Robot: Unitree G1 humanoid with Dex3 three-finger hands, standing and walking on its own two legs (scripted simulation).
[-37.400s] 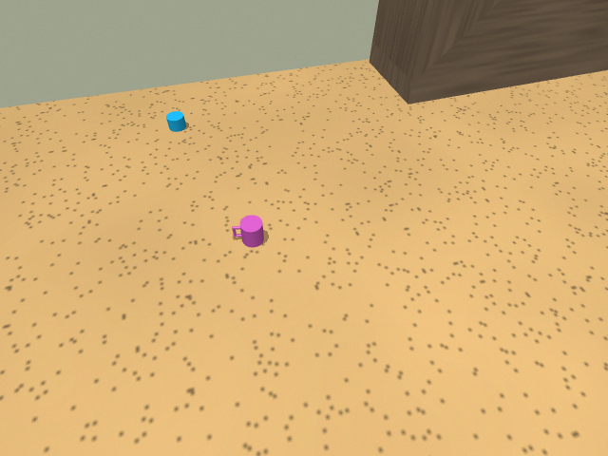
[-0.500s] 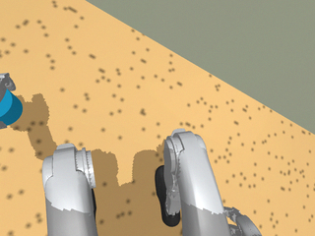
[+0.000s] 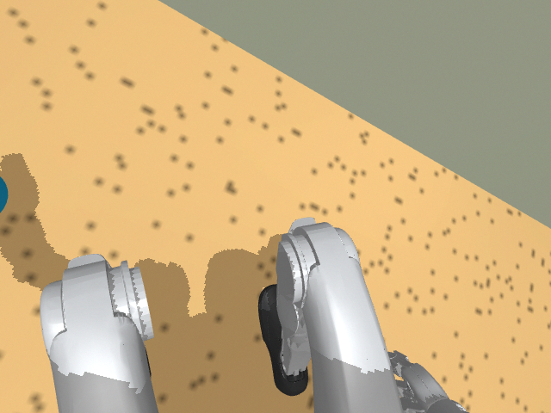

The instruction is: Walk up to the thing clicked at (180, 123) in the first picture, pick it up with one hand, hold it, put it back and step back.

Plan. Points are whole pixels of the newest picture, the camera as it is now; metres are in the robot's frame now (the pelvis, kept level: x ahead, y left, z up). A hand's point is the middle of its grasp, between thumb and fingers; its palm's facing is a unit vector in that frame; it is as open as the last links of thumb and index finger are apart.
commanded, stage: rest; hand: left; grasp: from above
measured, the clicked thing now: out of the picture +0.42 +0.35 -0.24
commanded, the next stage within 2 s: open in 0.76 s
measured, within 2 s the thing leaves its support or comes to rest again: neither
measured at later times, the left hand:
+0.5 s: hand out of the picture +0.41 +0.35 -0.24, palm faces -0.44 -0.16 -0.88, open 11.2 cm
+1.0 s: hand out of the picture +0.40 +0.35 -0.24, palm faces -0.45 -0.14 -0.88, open 11.3 cm
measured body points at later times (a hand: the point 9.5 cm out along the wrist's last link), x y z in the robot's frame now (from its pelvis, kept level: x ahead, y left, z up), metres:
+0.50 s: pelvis +0.00 +0.01 -0.01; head +0.25 +0.12 +0.34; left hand +0.43 +0.36 -0.18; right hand +0.08 -0.27 -0.09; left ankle +0.06 +0.13 -0.27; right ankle +0.10 -0.14 -0.27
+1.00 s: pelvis +0.00 +0.01 -0.02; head +0.24 +0.13 +0.34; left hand +0.42 +0.36 -0.19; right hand +0.06 -0.26 -0.08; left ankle +0.06 +0.13 -0.27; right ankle +0.10 -0.14 -0.27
